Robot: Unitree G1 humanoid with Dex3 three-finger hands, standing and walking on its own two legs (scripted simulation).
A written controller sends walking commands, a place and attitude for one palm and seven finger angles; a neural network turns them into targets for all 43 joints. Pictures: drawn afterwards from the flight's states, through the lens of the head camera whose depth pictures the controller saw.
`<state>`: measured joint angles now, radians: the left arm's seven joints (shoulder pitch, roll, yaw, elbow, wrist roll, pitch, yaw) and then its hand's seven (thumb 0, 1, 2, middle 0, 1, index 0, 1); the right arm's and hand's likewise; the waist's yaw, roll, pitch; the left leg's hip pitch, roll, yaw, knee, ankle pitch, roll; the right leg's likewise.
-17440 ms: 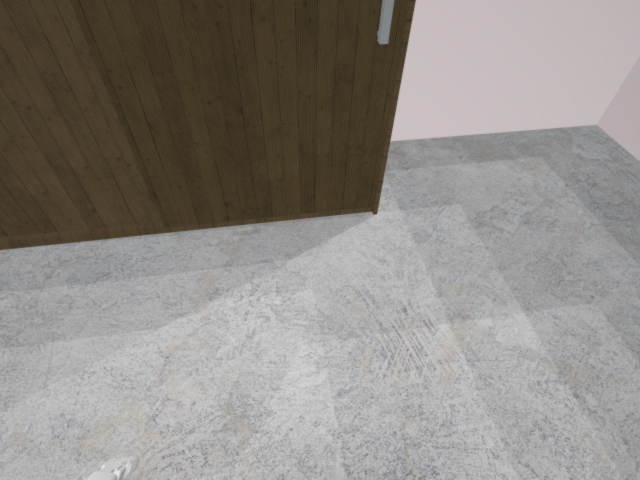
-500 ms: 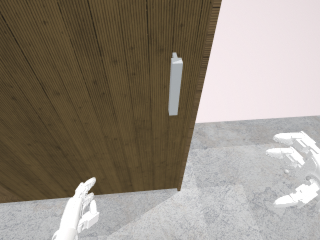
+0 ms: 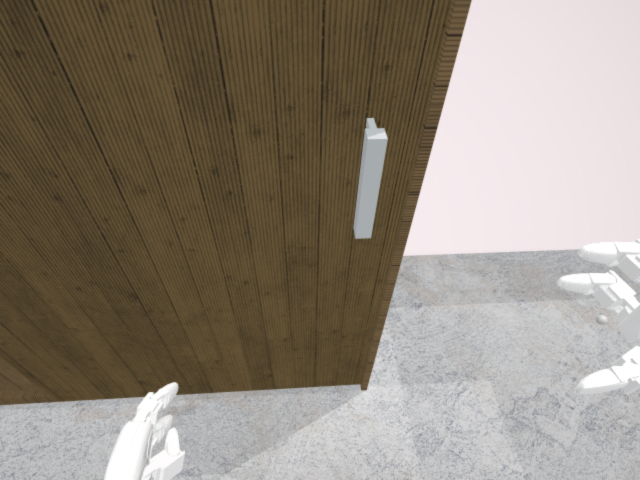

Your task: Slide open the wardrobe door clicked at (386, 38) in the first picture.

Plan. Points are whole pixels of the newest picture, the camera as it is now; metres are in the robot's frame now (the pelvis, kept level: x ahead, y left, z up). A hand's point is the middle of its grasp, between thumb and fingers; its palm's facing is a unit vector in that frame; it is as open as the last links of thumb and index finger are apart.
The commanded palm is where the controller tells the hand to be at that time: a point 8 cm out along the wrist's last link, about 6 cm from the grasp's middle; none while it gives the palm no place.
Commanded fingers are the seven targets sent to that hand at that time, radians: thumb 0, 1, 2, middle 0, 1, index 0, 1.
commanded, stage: raise the hand with hooked fingers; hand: right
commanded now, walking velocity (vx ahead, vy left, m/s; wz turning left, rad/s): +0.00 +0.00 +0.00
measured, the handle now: (366, 180) +0.51 -0.04 +0.11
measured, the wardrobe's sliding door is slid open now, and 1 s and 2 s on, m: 0.00 0.00 0.00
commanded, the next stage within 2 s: move the hooked fingers beside the handle in 0.22 s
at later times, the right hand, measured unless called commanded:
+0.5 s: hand (565, 300) +0.29 -0.25 +0.13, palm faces -0.06 +1.00 -0.06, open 14.0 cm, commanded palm +0.27 -0.29 +0.14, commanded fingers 0.00 0.50 -0.30 0.30 1.20 0.30 1.20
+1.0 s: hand (505, 266) +0.34 -0.20 +0.13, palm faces -0.10 +0.99 -0.03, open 14.0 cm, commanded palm +0.33 -0.25 +0.13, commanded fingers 0.00 0.50 -0.30 0.30 1.20 0.30 1.20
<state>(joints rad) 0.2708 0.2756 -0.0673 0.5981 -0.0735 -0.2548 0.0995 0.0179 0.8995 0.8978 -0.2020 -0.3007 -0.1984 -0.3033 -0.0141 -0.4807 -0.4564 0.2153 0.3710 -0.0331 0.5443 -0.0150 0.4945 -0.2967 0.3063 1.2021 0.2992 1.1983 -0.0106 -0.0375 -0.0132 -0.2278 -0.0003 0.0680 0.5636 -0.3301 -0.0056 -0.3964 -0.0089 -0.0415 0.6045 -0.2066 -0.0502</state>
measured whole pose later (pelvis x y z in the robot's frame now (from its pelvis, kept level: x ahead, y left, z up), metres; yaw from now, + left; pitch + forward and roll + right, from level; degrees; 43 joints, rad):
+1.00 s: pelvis +0.03 +0.01 +0.00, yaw +1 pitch +2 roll +1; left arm 0.25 0.26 -0.05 0.60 -0.07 -0.20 0.10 0.02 0.90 0.90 -0.20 -0.30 -0.20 -0.30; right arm -0.14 -0.37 -0.29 0.22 0.31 0.00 0.40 -0.02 0.50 -0.30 0.30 1.20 0.30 1.20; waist 0.00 -0.04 -0.04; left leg -0.25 0.01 0.05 0.59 -0.38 0.00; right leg -0.41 -0.01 -0.06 0.62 -0.25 -0.04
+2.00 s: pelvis +0.03 +0.03 -0.01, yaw +2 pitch +6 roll +0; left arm 0.31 0.26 -0.03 0.65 -0.06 -0.05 0.06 0.01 0.90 0.90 -0.20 -0.30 -0.20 -0.30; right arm -0.59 -0.33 -0.24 0.74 0.21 -0.14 0.23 -0.02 0.49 -0.30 0.30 1.20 0.30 1.20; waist 0.07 -0.02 -0.04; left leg -0.35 -0.02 0.04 0.65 -0.40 0.03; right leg -0.49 -0.03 -0.06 0.65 -0.26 -0.02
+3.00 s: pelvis +0.02 +0.02 -0.01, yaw +2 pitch +6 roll +1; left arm 0.32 0.27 -0.01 0.65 -0.06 -0.04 0.04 0.01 0.90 0.90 -0.20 -0.30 -0.20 -0.30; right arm -0.62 -0.27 -0.16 0.74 0.20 -0.15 0.18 -0.02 0.50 -0.30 0.30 1.20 0.30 1.20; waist 0.06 -0.03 -0.05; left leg -0.37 -0.02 0.05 0.66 -0.40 0.02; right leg -0.51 -0.03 -0.05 0.67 -0.26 -0.02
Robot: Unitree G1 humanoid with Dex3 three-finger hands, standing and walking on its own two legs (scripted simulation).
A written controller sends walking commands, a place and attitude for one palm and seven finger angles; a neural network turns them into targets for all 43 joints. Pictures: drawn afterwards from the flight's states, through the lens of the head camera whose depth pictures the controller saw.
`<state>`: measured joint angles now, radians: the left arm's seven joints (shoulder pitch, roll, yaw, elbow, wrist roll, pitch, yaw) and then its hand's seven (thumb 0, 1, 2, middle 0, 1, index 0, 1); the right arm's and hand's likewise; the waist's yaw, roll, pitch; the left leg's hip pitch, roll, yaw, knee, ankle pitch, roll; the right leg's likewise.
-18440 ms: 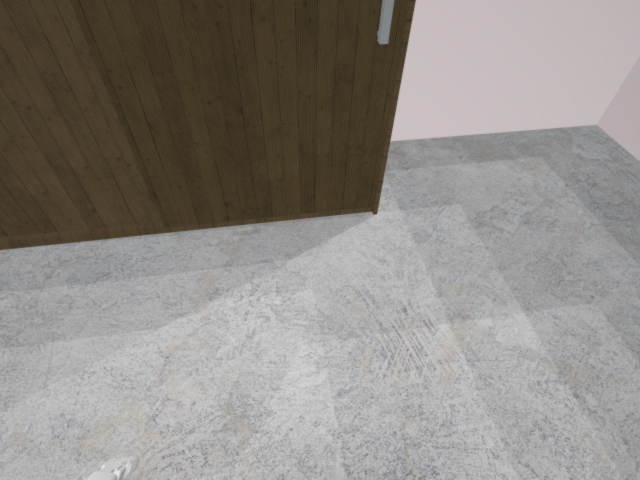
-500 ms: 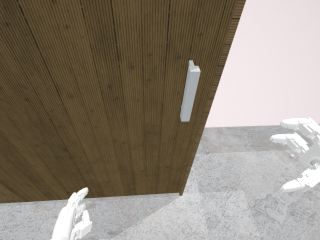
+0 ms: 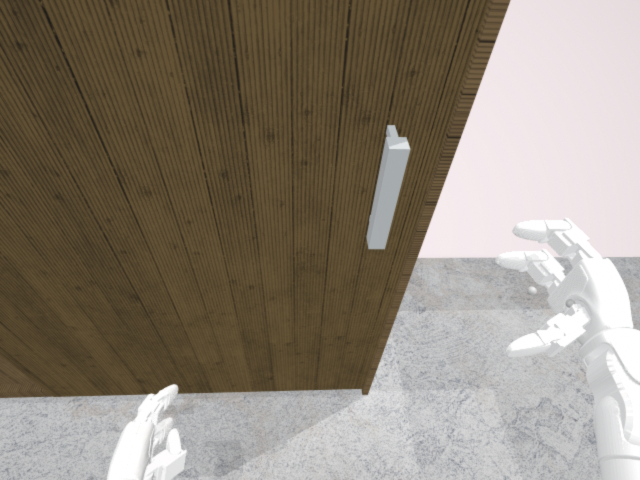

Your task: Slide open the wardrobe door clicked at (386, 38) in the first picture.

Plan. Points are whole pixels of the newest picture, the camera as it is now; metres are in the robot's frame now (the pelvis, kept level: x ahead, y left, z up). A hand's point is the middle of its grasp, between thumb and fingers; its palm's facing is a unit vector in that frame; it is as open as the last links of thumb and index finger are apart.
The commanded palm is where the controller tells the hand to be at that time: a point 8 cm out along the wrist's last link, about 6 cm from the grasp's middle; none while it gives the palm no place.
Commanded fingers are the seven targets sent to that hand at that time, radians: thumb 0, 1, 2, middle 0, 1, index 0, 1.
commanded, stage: move the hooked fingers beside the handle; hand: right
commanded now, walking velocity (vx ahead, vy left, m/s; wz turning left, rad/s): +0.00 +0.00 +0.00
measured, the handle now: (383, 190) +0.48 -0.06 +0.12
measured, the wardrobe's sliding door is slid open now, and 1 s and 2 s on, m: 0.00 0.00 0.00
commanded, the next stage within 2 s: feel for the door with the fingertips in 1.72 s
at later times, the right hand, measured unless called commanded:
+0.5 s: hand (479, 245) +0.38 -0.17 +0.12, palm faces -0.10 +1.00 +0.00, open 14.0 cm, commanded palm +0.36 -0.22 +0.13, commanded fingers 0.00 0.50 -0.30 0.30 1.20 0.30 1.20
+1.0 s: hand (449, 220) +0.42 -0.14 +0.12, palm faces -0.07 +1.00 +0.01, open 14.0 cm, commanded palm +0.40 -0.19 +0.12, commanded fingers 0.00 0.50 -0.30 0.30 1.20 0.30 1.20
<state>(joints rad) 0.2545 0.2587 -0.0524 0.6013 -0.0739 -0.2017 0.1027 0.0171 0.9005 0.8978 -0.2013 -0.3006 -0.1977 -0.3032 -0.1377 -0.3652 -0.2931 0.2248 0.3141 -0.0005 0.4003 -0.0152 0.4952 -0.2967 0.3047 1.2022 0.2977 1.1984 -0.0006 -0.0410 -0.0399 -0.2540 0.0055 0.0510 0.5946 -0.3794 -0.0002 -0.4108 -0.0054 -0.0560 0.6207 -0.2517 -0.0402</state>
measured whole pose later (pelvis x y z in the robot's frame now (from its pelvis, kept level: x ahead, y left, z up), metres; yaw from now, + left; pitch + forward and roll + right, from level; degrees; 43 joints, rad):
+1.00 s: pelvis +0.00 +0.02 +0.00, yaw +1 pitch +6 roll +0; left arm 0.31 0.26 -0.03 0.65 -0.06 -0.05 0.06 0.01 0.90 0.90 -0.20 -0.30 -0.20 -0.30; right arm -0.59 -0.33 -0.24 0.74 0.21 -0.14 0.23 -0.02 0.49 -0.30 0.30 1.20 0.30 1.20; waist 0.07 -0.02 -0.04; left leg -0.35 -0.02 0.04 0.65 -0.40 0.03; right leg -0.49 -0.03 -0.06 0.65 -0.26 -0.02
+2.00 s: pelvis +0.00 +0.01 -0.01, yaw +1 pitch +6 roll +1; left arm 0.32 0.27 -0.01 0.65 -0.06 -0.04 0.04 0.01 0.90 0.90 -0.20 -0.30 -0.20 -0.30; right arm -0.62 -0.27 -0.16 0.74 0.20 -0.15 0.18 -0.02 0.50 -0.30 0.30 1.20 0.30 1.20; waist 0.06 -0.03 -0.05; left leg -0.37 -0.02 0.05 0.66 -0.40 0.02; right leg -0.51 -0.03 -0.05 0.67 -0.26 -0.02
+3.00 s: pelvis -0.01 +0.02 -0.01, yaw +1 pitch +7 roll +1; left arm 0.35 0.25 -0.02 0.66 -0.05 -0.02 0.02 0.01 0.90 0.90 -0.20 -0.30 -0.20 -0.30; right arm -0.71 -0.26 -0.19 0.88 0.17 -0.21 0.14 -0.02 0.50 -0.30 0.34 1.23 0.32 1.22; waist 0.08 -0.03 -0.07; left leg -0.40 -0.03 0.04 0.68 -0.40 0.03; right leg -0.53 -0.04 -0.05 0.68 -0.26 -0.01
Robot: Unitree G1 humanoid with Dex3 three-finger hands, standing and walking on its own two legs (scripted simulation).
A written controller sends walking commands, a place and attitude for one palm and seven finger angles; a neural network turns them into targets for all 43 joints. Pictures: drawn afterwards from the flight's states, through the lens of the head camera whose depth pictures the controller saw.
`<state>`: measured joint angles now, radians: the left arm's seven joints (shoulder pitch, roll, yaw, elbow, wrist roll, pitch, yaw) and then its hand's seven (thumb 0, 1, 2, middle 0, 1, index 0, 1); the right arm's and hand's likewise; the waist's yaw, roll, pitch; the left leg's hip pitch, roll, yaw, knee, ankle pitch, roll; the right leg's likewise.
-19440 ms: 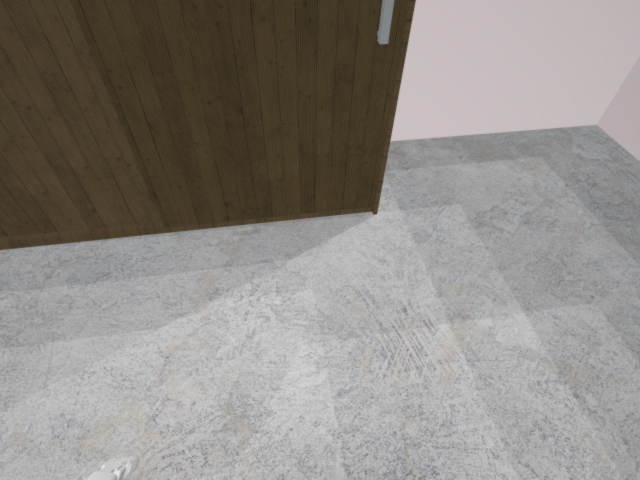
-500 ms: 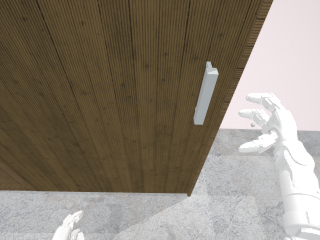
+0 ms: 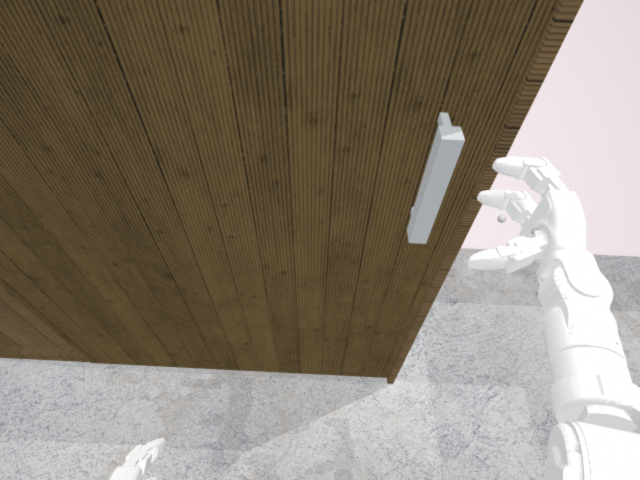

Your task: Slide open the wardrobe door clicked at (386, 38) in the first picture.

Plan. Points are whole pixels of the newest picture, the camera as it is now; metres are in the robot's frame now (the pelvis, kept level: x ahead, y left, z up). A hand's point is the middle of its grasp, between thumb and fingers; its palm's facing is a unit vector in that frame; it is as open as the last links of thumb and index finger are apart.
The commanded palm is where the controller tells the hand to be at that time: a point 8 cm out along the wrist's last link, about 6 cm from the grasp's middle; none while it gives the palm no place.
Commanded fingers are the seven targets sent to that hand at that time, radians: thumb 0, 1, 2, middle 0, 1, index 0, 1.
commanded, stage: move the hooked fingers beside the handle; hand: right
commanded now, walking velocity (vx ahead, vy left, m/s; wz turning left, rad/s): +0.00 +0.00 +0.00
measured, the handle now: (429, 181) +0.48 -0.08 +0.12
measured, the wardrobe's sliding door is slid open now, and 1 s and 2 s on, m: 0.00 0.00 0.00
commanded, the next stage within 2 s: feel for the door with the fingertips in 0.72 s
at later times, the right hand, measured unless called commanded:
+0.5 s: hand (489, 214) +0.42 -0.15 +0.13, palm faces -0.08 +1.00 -0.01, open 14.0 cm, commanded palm +0.39 -0.21 +0.13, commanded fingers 0.00 0.50 -0.30 0.30 1.20 0.30 1.20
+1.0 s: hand (476, 218) +0.42 -0.14 +0.12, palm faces -0.10 +1.00 +0.00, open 14.0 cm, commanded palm +0.39 -0.19 +0.13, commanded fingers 0.00 0.50 -0.30 0.30 1.20 0.30 1.20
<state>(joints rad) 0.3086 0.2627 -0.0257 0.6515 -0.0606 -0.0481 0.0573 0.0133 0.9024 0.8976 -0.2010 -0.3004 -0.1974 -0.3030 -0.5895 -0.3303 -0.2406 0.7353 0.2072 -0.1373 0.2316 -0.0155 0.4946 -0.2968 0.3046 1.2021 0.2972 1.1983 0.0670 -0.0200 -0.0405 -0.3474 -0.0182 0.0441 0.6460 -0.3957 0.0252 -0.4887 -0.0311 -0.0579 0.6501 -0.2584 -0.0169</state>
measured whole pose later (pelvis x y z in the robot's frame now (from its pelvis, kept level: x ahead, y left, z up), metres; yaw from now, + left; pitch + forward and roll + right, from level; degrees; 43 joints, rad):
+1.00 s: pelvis -0.01 +0.00 +0.00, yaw +0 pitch +6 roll +1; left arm 0.32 0.27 -0.01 0.65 -0.06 -0.04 0.04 0.01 0.90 0.90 -0.20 -0.30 -0.20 -0.30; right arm -0.62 -0.27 -0.16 0.74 0.20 -0.15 0.18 -0.02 0.50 -0.30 0.30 1.20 0.30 1.20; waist 0.06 -0.03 -0.05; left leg -0.37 -0.02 0.05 0.66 -0.40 0.02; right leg -0.51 -0.03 -0.05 0.67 -0.26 -0.02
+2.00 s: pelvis -0.01 +0.00 +0.00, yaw +0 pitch +7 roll +1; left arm 0.35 0.25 -0.02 0.66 -0.05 -0.02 0.02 0.01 0.90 0.90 -0.20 -0.30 -0.20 -0.30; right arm -0.71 -0.26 -0.19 0.88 0.17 -0.21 0.14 -0.02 0.50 -0.30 0.34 1.23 0.32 1.22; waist 0.08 -0.03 -0.07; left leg -0.40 -0.03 0.04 0.68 -0.40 0.03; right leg -0.53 -0.04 -0.05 0.68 -0.26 -0.01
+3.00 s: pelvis +0.00 +0.01 +0.00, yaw +0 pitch +7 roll +0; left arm 0.34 0.25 -0.01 0.66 -0.04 -0.02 0.00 0.01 0.90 0.90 -0.20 -0.30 -0.20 -0.30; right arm -0.67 -0.18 -0.10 0.79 0.15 -0.18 0.03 -0.02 0.50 -0.30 0.32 1.22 0.31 1.21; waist 0.07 -0.04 -0.06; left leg -0.39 -0.03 0.05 0.68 -0.41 0.03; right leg -0.53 -0.04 -0.05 0.68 -0.27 -0.01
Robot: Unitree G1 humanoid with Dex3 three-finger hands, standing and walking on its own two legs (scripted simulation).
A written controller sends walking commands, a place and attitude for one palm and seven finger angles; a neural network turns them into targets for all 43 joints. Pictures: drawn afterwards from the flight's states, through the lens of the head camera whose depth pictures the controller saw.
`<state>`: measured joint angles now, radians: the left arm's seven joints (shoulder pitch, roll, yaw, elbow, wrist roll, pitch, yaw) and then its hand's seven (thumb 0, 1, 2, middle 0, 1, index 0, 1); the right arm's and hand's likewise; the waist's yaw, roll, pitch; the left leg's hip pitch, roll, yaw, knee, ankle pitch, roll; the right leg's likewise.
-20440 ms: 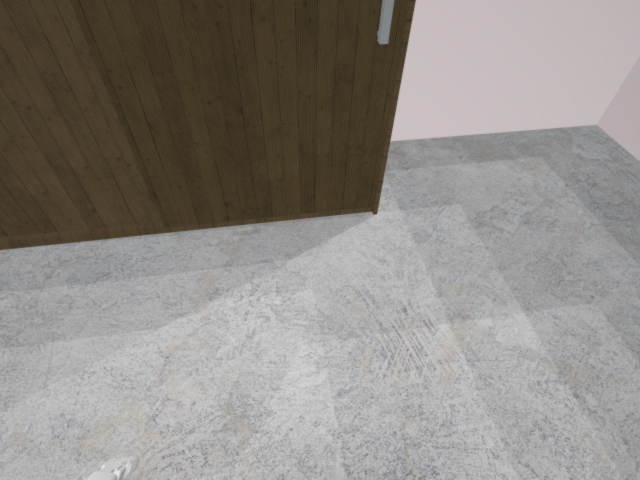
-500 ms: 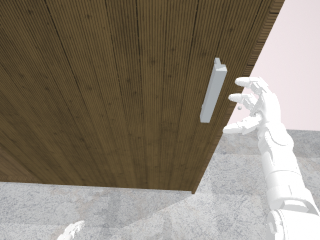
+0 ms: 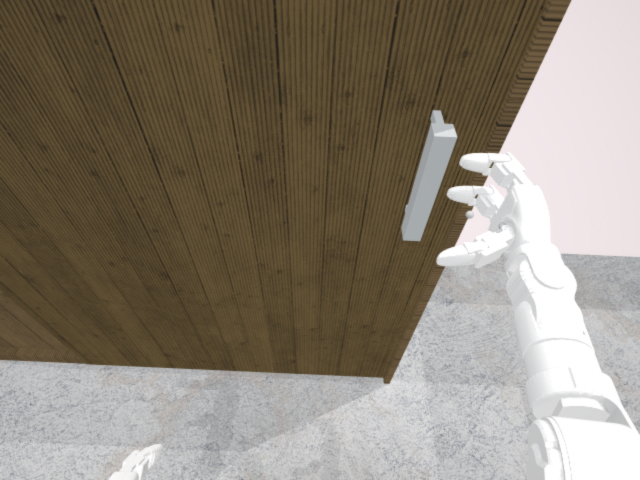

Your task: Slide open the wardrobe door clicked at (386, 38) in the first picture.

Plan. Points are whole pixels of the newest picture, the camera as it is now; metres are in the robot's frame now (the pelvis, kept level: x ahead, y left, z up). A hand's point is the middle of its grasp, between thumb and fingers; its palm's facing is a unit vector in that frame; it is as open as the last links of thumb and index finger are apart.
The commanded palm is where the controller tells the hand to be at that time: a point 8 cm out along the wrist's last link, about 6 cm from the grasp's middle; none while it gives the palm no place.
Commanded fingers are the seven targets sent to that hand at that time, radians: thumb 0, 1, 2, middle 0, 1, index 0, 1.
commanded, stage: feel for the door with the fingertips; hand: right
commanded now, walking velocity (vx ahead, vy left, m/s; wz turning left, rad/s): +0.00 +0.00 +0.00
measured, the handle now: (423, 179) +0.49 -0.08 +0.12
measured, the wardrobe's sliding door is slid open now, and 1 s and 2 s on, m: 0.00 0.00 0.00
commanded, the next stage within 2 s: slide the fingers in behind the handle in 0.60 s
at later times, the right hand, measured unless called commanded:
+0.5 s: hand (451, 203) +0.44 -0.11 +0.13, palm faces -0.08 +1.00 +0.00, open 14.0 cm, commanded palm +0.41 -0.17 +0.13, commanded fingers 0.00 0.50 -0.30 0.30 1.20 0.30 1.20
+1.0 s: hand (452, 201) +0.44 -0.11 +0.13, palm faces -0.08 +1.00 +0.00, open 13.8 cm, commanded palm +0.42 -0.16 +0.13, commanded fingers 0.00 0.50 -0.30 0.30 1.20 0.30 1.20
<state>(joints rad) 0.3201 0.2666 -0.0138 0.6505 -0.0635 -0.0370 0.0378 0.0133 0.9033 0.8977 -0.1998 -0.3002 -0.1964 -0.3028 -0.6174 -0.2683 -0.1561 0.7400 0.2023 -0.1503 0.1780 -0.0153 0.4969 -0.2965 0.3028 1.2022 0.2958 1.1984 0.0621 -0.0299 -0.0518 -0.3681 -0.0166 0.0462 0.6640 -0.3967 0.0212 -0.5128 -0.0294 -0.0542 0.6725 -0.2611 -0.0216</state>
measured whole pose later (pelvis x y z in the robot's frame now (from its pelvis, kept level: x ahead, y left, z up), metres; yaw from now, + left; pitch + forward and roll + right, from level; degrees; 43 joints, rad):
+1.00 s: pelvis +0.00 +0.01 +0.00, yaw +0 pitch +7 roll +1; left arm 0.35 0.25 -0.02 0.66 -0.05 -0.02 0.02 0.01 0.90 0.90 -0.20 -0.30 -0.20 -0.30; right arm -0.71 -0.26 -0.19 0.88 0.17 -0.21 0.14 -0.02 0.50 -0.30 0.34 1.23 0.32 1.22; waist 0.08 -0.03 -0.07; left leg -0.40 -0.03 0.04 0.68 -0.40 0.03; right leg -0.53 -0.04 -0.05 0.68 -0.26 -0.01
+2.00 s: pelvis +0.00 +0.01 +0.00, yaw +0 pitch +7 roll +0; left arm 0.34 0.25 -0.01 0.66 -0.04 -0.02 0.00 0.01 0.90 0.90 -0.20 -0.30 -0.20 -0.30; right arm -0.67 -0.18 -0.10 0.79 0.15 -0.18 0.03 -0.02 0.50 -0.30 0.32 1.22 0.31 1.21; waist 0.07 -0.04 -0.06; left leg -0.39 -0.03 0.05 0.68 -0.41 0.03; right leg -0.53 -0.04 -0.05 0.68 -0.27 -0.01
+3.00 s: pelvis +0.01 +0.01 +0.00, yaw +0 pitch +6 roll +0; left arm 0.32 0.24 -0.01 0.64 -0.03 0.00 0.00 0.01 0.90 0.90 -0.20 -0.30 -0.20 -0.30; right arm -0.60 -0.15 -0.10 0.72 0.15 -0.16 0.03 -0.01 0.00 -0.51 0.36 1.28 0.35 1.27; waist 0.06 -0.03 -0.07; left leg -0.35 -0.03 0.04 0.65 -0.40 0.04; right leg -0.48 -0.04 -0.05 0.65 -0.27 -0.01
